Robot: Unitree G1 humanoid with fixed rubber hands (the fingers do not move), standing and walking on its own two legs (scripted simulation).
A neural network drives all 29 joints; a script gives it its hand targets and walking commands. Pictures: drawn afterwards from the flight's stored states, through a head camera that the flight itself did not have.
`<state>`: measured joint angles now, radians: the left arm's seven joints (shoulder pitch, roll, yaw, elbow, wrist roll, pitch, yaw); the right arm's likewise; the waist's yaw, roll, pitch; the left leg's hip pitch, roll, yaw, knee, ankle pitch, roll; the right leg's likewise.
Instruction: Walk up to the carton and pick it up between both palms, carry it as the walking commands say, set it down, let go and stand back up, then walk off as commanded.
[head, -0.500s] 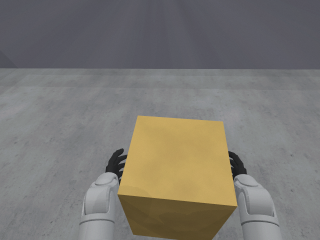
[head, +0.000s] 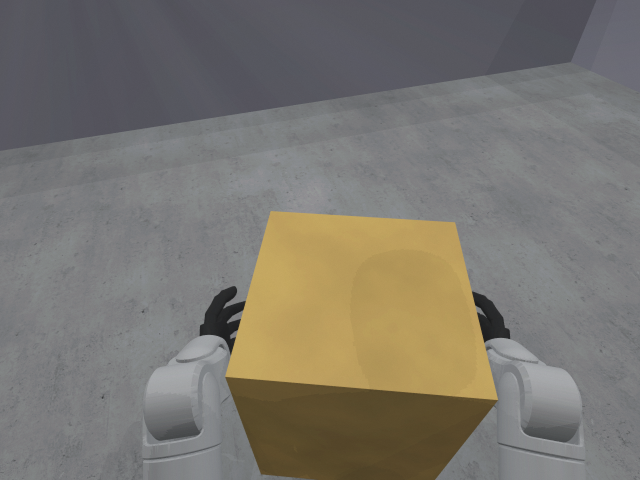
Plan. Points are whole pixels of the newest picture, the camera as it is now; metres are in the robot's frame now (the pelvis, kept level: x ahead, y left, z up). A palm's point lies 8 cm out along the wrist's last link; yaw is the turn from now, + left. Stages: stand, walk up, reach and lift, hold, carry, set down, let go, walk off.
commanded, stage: carry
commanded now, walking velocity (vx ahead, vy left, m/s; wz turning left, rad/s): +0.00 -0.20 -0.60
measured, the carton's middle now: (351, 356) +0.28 -0.01 +0.03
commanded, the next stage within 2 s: none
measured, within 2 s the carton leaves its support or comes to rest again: neither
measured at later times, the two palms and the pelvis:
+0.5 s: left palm (367, 356) +0.26 -0.02 +0.07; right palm out of the picture +0.17 -0.33 +0.08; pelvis -0.03 -0.11 +0.00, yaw -17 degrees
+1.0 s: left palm (540, 411) +0.20 -0.20 +0.07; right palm out of the picture +0.03 -0.47 +0.08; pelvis -0.11 -0.20 +0.00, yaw -31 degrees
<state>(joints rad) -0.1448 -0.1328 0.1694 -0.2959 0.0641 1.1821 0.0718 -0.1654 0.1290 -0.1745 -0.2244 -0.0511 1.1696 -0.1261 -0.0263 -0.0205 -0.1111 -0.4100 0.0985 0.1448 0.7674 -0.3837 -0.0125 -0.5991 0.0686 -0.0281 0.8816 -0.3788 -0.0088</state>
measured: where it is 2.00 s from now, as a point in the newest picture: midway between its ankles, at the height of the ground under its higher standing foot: outside the picture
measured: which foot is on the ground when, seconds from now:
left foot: down 0.00-0.18, up 0.20-0.38, down 0.40-0.68, up 0.70-0.90, down 0.92-1.00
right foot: up 0.00-0.14, down 0.16-0.42, up 0.44-0.64, down 0.66-0.94, up 0.96-1.00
